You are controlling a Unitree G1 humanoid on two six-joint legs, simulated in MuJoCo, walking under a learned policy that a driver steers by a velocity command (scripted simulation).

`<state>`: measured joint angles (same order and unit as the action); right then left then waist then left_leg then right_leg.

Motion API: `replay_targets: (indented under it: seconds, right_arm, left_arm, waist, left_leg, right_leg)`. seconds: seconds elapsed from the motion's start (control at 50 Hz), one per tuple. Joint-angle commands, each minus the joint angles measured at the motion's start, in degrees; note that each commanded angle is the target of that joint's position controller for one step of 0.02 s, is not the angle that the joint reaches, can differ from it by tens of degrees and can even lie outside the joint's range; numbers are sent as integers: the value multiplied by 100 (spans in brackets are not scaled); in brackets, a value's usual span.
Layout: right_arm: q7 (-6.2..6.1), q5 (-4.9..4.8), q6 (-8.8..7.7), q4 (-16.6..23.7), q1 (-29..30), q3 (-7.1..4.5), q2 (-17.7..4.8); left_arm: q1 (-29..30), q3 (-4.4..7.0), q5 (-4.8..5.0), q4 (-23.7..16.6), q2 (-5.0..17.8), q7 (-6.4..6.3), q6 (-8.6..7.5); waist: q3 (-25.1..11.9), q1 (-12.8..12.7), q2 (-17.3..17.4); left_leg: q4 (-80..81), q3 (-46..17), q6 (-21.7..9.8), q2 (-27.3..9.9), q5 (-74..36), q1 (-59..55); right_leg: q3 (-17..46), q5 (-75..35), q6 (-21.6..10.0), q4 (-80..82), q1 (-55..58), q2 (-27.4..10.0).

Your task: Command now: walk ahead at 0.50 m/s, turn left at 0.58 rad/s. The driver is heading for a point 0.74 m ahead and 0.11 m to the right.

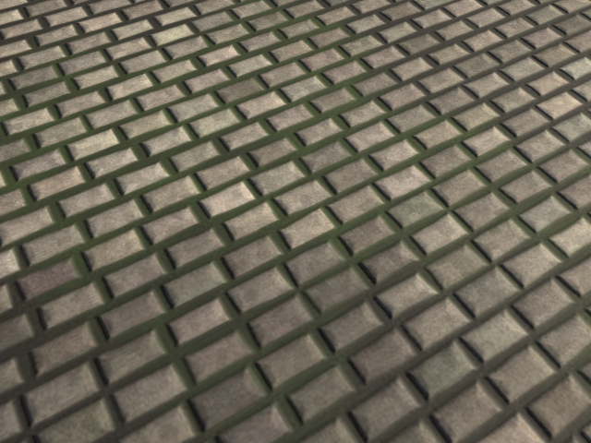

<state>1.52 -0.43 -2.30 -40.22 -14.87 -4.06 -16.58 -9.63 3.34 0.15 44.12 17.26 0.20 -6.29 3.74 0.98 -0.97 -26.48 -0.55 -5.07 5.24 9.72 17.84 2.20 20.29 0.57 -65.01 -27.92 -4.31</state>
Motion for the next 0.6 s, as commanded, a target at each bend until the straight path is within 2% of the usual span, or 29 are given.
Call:
replay_targets:
  seconds: [0.02,0.06,0.1,0.14,0.18,0.22,0.28,0.3,0.32,0.34,0.36,0.38,0.4,0.42,0.44,0.46,0.48,0.5,0.52,0.56,0.6]
  right_arm:
    - [-101,9,-142,481,166,-202,-802]
    - [-174,-25,-145,403,-23,-245,-947]
    - [-216,-39,-133,322,-134,-230,-911]
    - [-228,-45,-134,192,-362,-211,-873]
    - [-216,-60,-138,45,-586,-204,-879]
    - [-216,-68,-118,-61,-739,-200,-864]
    - [-236,-43,-53,-158,-767,-223,-911]
    - [-237,-48,-30,-149,-670,-219,-909]
    - [-231,-28,-16,-123,-614,-170,-793]
    - [-237,47,-11,11,-570,-67,-593]
    - [-225,-71,-90,32,-1366,54,-178]
    - [-221,-111,-146,-19,-1219,25,-525]
    - [-203,-172,-171,76,-613,-69,-850]
    - [-205,-127,-191,178,-212,-49,-817]
    - [-192,-33,-214,245,22,-55,-748]
    - [-181,-1,-212,238,-12,-70,-684]
    - [-172,9,-205,221,-83,-55,-586]
    - [-187,51,-185,199,-90,-45,-479]
    - [-185,49,-183,247,-131,-15,-375]
    - [-187,89,-212,394,299,34,-321]
    - [-163,80,-258,474,735,80,-217]
  left_arm:
    - [-123,168,-94,-350,576,-22,19]
    - [288,105,-114,-490,421,-29,68]
    - [623,39,-95,-542,287,14,58]
    - [984,-10,-49,-610,220,78,18]
    - [1224,-2,4,-689,292,127,-20]
    - [1378,25,7,-765,405,171,-57]
    - [1180,80,6,-761,549,199,-102]
    - [842,128,-4,-677,622,185,-119]
    - [198,227,-34,-497,797,155,-135]
    - [-743,300,-105,-374,1078,126,-142]
    - [-1373,438,-108,-146,1494,149,-74]
    - [-1441,303,76,-82,983,197,-55]
    - [-1071,211,95,-136,701,175,-28]
    - [-712,164,22,-214,624,151,16]
    - [-510,118,-25,-212,516,147,41]
    - [-413,78,-81,-212,440,137,22]
    - [-394,64,-75,-193,420,144,17]
    - [-435,40,-31,-160,350,156,10]
    - [-467,80,9,-118,547,137,6]
    - [-586,136,67,-55,679,82,27]
    - [-717,176,95,5,778,27,79]
  waist:
    - [-623,-193,247]
    - [-431,-74,277]
    - [-369,76,410]
    - [-319,279,503]
    - [-230,391,543]
    - [-161,433,557]
    - [-141,274,734]
    - [-279,61,775]
    - [-738,-254,677]
    - [-1606,-657,264]
    - [-2354,-459,-1392]
    - [-2144,-596,-1278]
    - [-1262,-644,-713]
    - [-838,-529,-282]
    - [-452,-415,-124]
    - [-398,-260,-272]
    - [-400,-183,-376]
    - [-422,-156,-301]
    - [-434,-65,-510]
    - [-278,-176,-345]
    - [-241,-294,-258]
  left_leg:
    - [1395,-1867,-1228,-1501,-1265,-757]
    - [1439,-1589,-1130,-1346,-1392,-529]
    - [1434,-1245,-903,-1121,-1091,-407]
    - [1450,-1180,-771,-1101,-752,-352]
    - [1371,-1330,-741,-1250,-544,-580]
    - [1116,-1539,-711,-1445,-586,-1061]
    - [747,-1795,-603,-1689,-1267,-1598]
    - [401,-1722,-516,-1596,-2000,-1646]
    - [-375,-1488,-375,-1293,-2711,-1544]
    - [-1860,-1183,-162,-946,-1988,-771]
    - [-3921,-646,330,-22,898,1399]
    - [-4589,-1033,340,-107,2288,2279]
    - [-4813,-1010,309,-404,1857,2652]
    - [-4642,-732,301,-676,1411,2558]
    - [-4267,-606,327,-858,1095,2483]
    - [-3982,-594,340,-1034,868,2179]
    - [-3767,-523,380,-1074,783,1964]
    - [-3615,-440,388,-1081,709,1872]
    - [-3327,-370,475,-1094,696,1861]
    - [-2523,-305,637,-1108,326,1969]
    - [-1639,-249,710,-993,-386,1770]
  right_leg:
    - [162,-479,158,620,-669,-198]
    - [101,-1149,307,1431,-723,-89]
    - [45,-2051,338,2373,-468,40]
    - [-26,-2744,313,2992,-147,169]
    - [26,-2899,230,3283,-121,198]
    - [82,-2612,86,3540,-309,207]
    - [11,-1862,-172,3726,-178,265]
    - [-137,-1739,-301,3895,288,379]
    - [-178,-1889,-494,3956,1250,380]
    - [679,-2008,-886,3734,2804,-423]
    - [3166,-745,-1818,4136,4836,-1580]
    - [4148,555,-1809,4779,4867,-1737]
    - [3400,780,-1551,4885,4170,-1580]
    - [2741,302,-1396,4971,3458,-1355]
    - [2315,-250,-1394,5145,2833,-1154]
    - [2004,-781,-1349,5248,2467,-997]
    - [1816,-1162,-1361,5349,2264,-845]
    - [1588,-1494,-1318,5433,2195,-672]
    - [1531,-1801,-1456,5480,2072,-760]
    - [1288,-2189,-1518,5606,1996,-705]
    - [1021,-2234,-1383,5604,1904,-524]
